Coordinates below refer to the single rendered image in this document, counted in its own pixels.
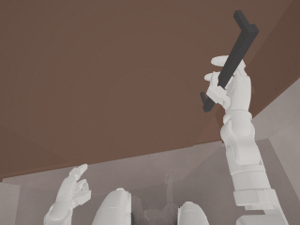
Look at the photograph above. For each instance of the left robot hand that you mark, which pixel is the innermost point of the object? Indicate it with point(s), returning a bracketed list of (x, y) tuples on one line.
[(70, 190)]

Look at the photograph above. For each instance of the wardrobe door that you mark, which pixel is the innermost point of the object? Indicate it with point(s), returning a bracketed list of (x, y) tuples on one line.
[(100, 80), (20, 154)]

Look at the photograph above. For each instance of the robot left thigh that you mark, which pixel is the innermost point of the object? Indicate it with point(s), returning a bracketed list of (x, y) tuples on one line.
[(114, 209)]

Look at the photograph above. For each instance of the robot thigh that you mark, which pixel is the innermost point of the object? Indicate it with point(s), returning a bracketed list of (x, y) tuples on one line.
[(191, 214), (114, 209)]

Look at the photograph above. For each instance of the robot right thigh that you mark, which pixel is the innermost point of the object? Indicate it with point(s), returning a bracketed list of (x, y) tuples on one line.
[(191, 214)]

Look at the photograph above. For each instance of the robot right upper arm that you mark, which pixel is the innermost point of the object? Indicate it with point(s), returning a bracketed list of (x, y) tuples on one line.
[(260, 220)]

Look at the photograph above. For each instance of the robot left forearm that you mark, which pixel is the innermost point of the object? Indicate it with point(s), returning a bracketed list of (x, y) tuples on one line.
[(60, 213)]

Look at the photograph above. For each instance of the robot right forearm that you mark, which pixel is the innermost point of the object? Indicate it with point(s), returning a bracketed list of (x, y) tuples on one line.
[(251, 185)]

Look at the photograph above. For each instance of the right robot hand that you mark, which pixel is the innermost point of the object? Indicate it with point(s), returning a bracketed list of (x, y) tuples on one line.
[(238, 87)]

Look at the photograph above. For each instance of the handle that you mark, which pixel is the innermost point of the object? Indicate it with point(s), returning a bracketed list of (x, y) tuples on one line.
[(240, 48)]

